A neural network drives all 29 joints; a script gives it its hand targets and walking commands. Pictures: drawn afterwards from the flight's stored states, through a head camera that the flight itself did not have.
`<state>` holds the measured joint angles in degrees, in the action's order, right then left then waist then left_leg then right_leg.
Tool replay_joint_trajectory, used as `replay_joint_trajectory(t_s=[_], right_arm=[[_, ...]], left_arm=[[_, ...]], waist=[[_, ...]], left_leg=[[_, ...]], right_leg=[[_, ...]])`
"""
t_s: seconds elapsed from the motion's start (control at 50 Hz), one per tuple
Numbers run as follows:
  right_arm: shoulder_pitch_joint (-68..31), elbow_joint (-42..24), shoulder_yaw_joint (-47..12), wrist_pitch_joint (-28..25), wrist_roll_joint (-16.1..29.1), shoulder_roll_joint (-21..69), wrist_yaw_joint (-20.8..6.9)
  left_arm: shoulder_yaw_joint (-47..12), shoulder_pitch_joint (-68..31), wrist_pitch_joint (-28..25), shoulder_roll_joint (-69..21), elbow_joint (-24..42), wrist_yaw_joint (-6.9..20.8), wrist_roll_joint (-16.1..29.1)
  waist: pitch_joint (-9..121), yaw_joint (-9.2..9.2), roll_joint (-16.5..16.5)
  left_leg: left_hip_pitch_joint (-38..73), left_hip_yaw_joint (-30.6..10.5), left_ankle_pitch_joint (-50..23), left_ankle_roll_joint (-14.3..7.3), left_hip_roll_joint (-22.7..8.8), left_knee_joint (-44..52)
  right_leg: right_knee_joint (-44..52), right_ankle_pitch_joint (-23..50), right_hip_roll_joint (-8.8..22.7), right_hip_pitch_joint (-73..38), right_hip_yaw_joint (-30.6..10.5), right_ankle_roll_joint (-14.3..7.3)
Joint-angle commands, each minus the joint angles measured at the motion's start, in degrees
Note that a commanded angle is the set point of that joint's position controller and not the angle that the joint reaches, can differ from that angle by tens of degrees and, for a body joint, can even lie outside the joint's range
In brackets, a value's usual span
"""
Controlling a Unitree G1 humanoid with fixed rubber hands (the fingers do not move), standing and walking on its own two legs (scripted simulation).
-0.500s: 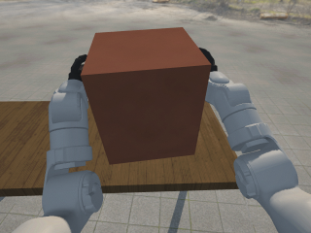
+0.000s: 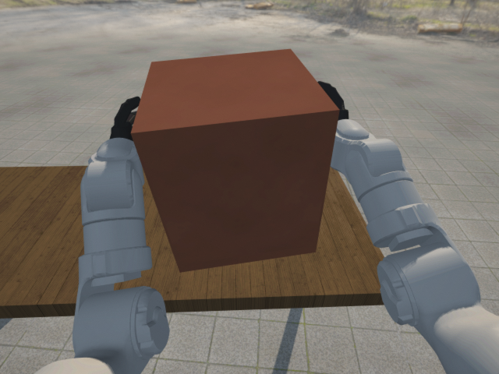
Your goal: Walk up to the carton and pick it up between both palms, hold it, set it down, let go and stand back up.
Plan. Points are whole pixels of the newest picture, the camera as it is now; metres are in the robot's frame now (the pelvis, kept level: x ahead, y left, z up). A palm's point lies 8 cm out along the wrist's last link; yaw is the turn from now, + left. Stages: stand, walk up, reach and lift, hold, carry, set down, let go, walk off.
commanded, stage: hold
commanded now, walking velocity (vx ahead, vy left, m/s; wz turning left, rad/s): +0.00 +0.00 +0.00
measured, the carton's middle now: (235, 159) +0.37 +0.01 +0.24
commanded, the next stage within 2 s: none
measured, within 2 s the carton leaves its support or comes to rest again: neither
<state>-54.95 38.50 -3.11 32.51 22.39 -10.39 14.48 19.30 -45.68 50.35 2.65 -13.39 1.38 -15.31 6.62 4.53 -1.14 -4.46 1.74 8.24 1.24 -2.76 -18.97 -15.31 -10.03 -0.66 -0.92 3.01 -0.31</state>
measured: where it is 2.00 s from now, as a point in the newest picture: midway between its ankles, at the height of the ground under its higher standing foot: outside the picture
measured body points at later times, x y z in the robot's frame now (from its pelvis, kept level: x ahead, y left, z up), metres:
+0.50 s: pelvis +0.00 +0.00 +0.00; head -0.08 +0.02 +0.44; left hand +0.38 +0.17 +0.27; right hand +0.39 -0.15 +0.28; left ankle +0.03 +0.13 -0.75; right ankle -0.01 -0.11 -0.75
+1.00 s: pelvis +0.00 +0.00 +0.00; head -0.09 +0.02 +0.44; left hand +0.37 +0.17 +0.27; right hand +0.38 -0.15 +0.28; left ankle +0.03 +0.13 -0.75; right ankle -0.01 -0.11 -0.75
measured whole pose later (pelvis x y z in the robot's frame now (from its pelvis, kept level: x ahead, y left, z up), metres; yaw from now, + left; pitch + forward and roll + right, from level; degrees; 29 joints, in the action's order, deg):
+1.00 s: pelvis +0.00 +0.00 +0.00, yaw +0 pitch -6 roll -1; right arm -55.1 38.4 -2.0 33.2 20.9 -9.8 14.1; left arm 20.1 -46.3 50.4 2.5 -13.7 1.5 -15.5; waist 6.5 4.4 -1.3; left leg -4.4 1.9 7.7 1.1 -2.6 -18.6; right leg -16.1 -10.1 -0.6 -0.3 2.7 -0.3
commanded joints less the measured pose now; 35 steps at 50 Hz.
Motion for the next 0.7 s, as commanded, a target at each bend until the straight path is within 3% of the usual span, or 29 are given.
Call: replay_joint_trajectory(t_s=[0.0, 0.04, 0.08, 0.1, 0.12, 0.14, 0.18, 0.24, 0.32, 0.38, 0.48, 0.52, 0.54, 0.56, 0.62, 0.64, 0.68], right_arm=[[-42.12, -15.64, -10.99, -2.04, 5.66, 36.58, -7.12], [-42.71, -13.65, -10.56, -1.75, 5.28, 37.64, -7.39], [-43.85, -12.88, -10.18, -2.04, 4.82, 38.24, -7.47], [-44.9, -14.36, -11.14, -2.41, 5.32, 38.51, -7.41], [-43.38, -12.68, -10.93, -2.18, 5.23, 38.41, -7.36], [-44.28, -15.13, -12.18, -2.54, 5.77, 39.2, -7.1], [-44.51, -16.49, -12.93, -2.74, 6.95, 38.95, -6.82], [-42.23, -12.98, -10.91, -2.1, 5.53, 37.52, -6.55], [-42.77, -13.29, -10.94, -1.89, 5.19, 37.71, -6.47], [-43.76, -14.32, -12.41, -2.33, 6.33, 37.77, -6.45], [-42.36, -19.05, -13.36, -2.15, 8.0, 37.89, -5.85], [-42.05, -18.42, -14.2, -1.81, 8.46, 38.48, -5.94], [-40.87, -16.46, -12.66, -1.47, 7.69, 37.6, -5.92], [-40.53, -14.43, -11.4, -1.16, 6.44, 36.19, -6.02], [-39.57, -15.85, -12.02, -1.34, 6.67, 36.8, -6.41], [-38.21, -14.22, -11.05, -0.95, 6.72, 36.27, -6.31], [-39.32, -18.12, -13.31, -1.5, 8.06, 36.93, -6.25]], left_arm=[[-23.88, -40.17, -4.48, -31.74, 6.64, 7.97, 10.35], [-22.98, -42.32, -4.74, -30.84, 4.67, 7.87, 9.94], [-22.84, -43.06, -5.31, -31.18, 2.8, 7.9, 9.94], [-22.52, -43.12, -5.65, -30.88, 2.91, 7.82, 10.2], [-22.66, -42.38, -5.74, -30.92, 3.06, 7.77, 10.24], [-23.19, -42.07, -5.91, -31.55, 4.48, 7.62, 10.73], [-23.63, -42.38, -6.29, -31.84, 5.43, 7.39, 11.1], [-22.2, -40.73, -5.69, -30.63, 2.13, 7.65, 10.17], [-20.7, -40.41, -5.47, -29.76, 1.56, 8.62, 9.5], [-20.13, -39.66, -5.48, -29.25, 1.82, 8.76, 8.58], [-24.35, -40.15, -5.3, -30.82, 8.47, 7.89, 10.98], [-24.95, -41.0, -5.33, -31.56, 8.82, 7.91, 11.62], [-24.42, -40.76, -5.01, -31.09, 7.67, 7.86, 10.45], [-23.03, -39.76, -4.7, -30.08, 5.23, 8.07, 10.23], [-25.38, -39.45, -4.73, -31.49, 7.63, 8.26, 11.02], [-24.08, -39.23, -4.73, -30.8, 7.37, 8.33, 10.13], [-25.54, -39.04, -4.79, -32.1, 10.67, 7.97, 10.82]], waist=[[14.71, 0.94, 2.65], [13.86, 0.68, 1.6], [13.96, 0.45, 2.93], [15.72, -0.32, 1.89], [15.43, -0.2, 2.24], [18.64, -0.05, 1.38], [20.79, -0.58, 2.39], [16.01, 0.91, 2.17], [14.81, 0.03, -0.12], [16.11, -1.31, 1.19], [20.44, 0.73, 2.35], [19.44, 0.77, 2.53], [16.76, 1.23, 4.66], [14.06, 1.07, 3.6], [16.43, 1.93, 4.4], [15.53, 1.73, 4.57], [19.25, 1.25, 5.07]], left_leg=[[7.48, -1.43, -8.02, 0.65, 4.57, 1.06], [6.89, -1.26, -6.3, -0.06, 4.74, 1.67], [6.39, -1.12, -4.71, -0.3, 4.66, 1.71], [6.49, -0.9, -5.2, -0.54, 5.04, 1.35], [6.25, -0.83, -6.59, -0.6, 5.11, 1.2], [8.09, -1.13, -8.87, -0.29, 5.04, 0.11], [8.89, -1.0, -11.69, -0.13, 5.12, -0.67], [8.58, -1.44, -8.58, 0.27, 4.88, 0.58], [6.29, -0.69, -5.95, -0.88, 5.15, 1.3], [6.94, -0.95, -9.6, -0.83, 4.98, 1.04], [10.95, -1.57, -15.78, 1.12, 5.13, -1.88], [11.42, -1.08, -14.89, 1.01, 5.2, -1.34], [10.33, -1.21, -13.74, 1.3, 5.17, -0.82], [9.02, -1.37, -11.1, 0.85, 4.96, 0.05], [9.81, -1.67, -12.69, 1.26, 4.69, 0.03], [9.75, -1.67, -12.77, 1.36, 4.73, -0.27], [10.8, -1.79, -16.89, 2.27, 4.9, -1.37]], right_leg=[[1.88, 5.5, -3.7, 4.04, -1.55, 3.64], [2.51, 4.25, -3.42, 4.34, -1.93, 3.55], [2.25, 3.73, -3.01, 4.24, -1.94, 4.07], [1.94, 4.74, -2.88, 3.82, -1.95, 4.4], [1.88, 5.69, -2.92, 3.63, -2.38, 4.1], [1.38, 8.69, -3.3, 2.33, -2.25, 4.37], [0.78, 10.6, -3.56, 1.89, -2.06, 4.23], [1.84, 8.02, -3.21, 3.78, -1.69, 4.09], [2.5, 6.1, -2.77, 2.19, -2.18, 4.49], [1.64, 9.92, -3.02, 1.15, -2.36, 4.7], [0.61, 14.93, -4.11, 1.19, -1.62, 4.41], [1.17, 13.92, -4.04, 1.95, -1.7, 4.37], [1.27, 12.26, -3.61, 3.23, -1.75, 4.18], [1.72, 9.84, -3.15, 3.89, -1.79, 4.09], [1.6, 10.96, -3.52, 2.0, -1.54, 3.56], [1.42, 11.49, -3.52, 2.5, -1.69, 3.62], [0.59, 14.53, -4.01, 0.25, -1.42, 3.79]])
